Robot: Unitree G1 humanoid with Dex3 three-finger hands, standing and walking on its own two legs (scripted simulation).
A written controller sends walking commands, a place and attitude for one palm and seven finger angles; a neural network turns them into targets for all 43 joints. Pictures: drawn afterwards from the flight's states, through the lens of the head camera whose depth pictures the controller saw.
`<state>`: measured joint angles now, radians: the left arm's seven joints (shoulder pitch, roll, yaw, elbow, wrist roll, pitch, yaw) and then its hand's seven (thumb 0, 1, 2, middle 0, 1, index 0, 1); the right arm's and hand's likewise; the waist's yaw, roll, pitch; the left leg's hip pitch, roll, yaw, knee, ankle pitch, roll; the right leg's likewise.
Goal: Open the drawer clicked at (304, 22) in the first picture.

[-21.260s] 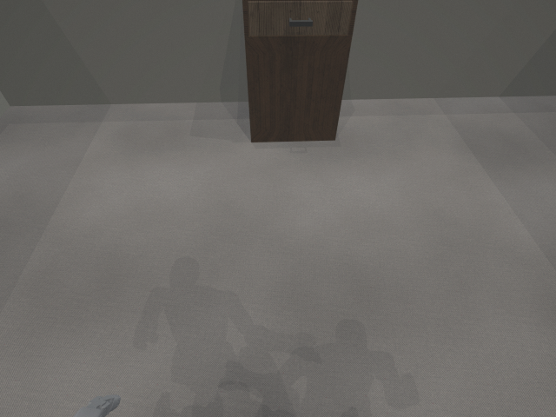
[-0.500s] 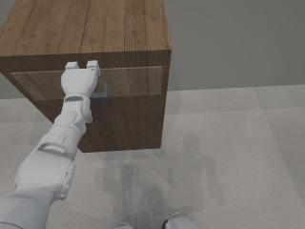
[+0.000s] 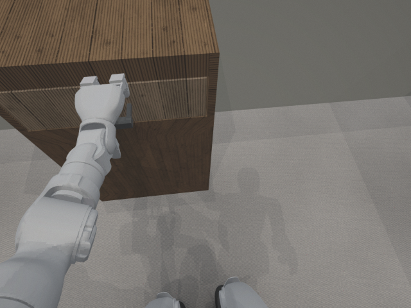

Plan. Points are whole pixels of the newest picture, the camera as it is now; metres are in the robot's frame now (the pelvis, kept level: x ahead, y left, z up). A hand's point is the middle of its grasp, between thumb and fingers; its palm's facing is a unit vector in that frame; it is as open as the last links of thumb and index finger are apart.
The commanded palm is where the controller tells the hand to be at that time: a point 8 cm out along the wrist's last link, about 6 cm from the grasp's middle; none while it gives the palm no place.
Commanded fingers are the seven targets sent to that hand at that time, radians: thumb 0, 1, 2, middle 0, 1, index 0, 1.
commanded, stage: re-aim the fingers above the handle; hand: left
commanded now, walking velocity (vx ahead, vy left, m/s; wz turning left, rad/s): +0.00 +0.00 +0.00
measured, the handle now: (110, 116) +0.55 +0.17 -0.04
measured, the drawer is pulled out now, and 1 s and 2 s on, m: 0.00 0.00 0.00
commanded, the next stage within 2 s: lower the fingers behind the handle in 1.10 s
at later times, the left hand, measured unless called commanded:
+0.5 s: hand (103, 121) +0.51 +0.17 +0.00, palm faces -0.07 -0.06 -1.00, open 13.8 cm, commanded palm +0.50 +0.18 +0.07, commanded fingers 0.00 -0.50 0.30 -0.30 -1.20 -0.30 -1.20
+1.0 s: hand (93, 118) +0.51 +0.18 +0.02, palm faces -0.08 -0.01 -1.00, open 13.7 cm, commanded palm +0.49 +0.17 +0.07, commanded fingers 0.00 -0.50 0.30 -0.30 -1.20 -0.30 -1.20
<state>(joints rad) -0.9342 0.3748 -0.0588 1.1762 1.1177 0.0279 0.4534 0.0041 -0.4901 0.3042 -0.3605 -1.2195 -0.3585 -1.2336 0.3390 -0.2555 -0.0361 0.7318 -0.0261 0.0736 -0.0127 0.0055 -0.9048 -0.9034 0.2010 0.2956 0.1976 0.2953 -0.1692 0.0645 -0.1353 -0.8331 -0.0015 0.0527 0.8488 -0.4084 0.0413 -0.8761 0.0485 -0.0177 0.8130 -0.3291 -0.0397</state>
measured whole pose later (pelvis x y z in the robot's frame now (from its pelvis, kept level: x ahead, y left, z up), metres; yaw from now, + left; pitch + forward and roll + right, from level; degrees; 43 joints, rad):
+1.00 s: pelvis +0.02 +0.00 +0.01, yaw +0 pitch +20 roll -1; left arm -0.89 0.39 -0.11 1.16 1.08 0.02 0.37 0.00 -0.49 0.30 -0.32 -1.20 -0.34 -1.20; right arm 0.35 -0.24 -0.04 0.72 -0.01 0.09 -0.02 0.00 -0.90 -0.90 0.20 0.30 0.20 0.30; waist -0.13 0.06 -0.14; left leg -0.73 -0.01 0.04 0.78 -0.40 0.04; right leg -0.77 0.05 -0.02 0.74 -0.33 -0.04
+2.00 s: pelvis -0.01 +0.00 -0.02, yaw +1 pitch +27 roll -2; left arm -0.99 0.38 -0.10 1.23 1.11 0.07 0.50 0.00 -0.49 0.30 -0.33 -1.22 -0.34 -1.25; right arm 0.35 -0.24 -0.04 0.76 -0.04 0.04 0.01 0.00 -0.90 -0.90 0.20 0.30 0.20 0.30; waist -0.16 0.06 -0.17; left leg -1.01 0.00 0.02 1.01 -0.46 0.04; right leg -1.03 0.04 -0.06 0.95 -0.38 -0.04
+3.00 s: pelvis -0.04 +0.00 -0.05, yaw +1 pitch +28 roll -1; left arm -1.06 0.48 -0.11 1.20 1.10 0.03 0.38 0.00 -0.49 0.30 -0.28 -1.30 -0.32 -1.21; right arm 0.38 -0.26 -0.01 0.71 -0.02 0.00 -0.02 0.00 -0.90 -0.90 0.20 0.30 0.20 0.30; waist -0.19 0.07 -0.16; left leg -1.18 0.00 0.03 1.15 -0.48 0.04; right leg -1.20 0.04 -0.05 1.09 -0.39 -0.04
